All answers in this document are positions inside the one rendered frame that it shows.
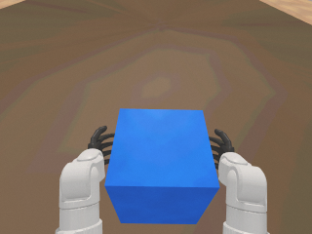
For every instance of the robot left hand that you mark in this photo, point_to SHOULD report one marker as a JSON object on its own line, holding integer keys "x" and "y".
{"x": 97, "y": 139}

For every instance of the left robot forearm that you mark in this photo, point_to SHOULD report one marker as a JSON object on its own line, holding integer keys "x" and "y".
{"x": 79, "y": 194}

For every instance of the right robot forearm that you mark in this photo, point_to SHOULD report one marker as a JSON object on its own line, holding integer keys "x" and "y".
{"x": 246, "y": 195}

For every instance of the carton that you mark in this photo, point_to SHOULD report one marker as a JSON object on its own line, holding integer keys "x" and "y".
{"x": 161, "y": 168}

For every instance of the robot right hand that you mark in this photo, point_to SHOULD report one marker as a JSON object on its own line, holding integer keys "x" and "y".
{"x": 225, "y": 145}

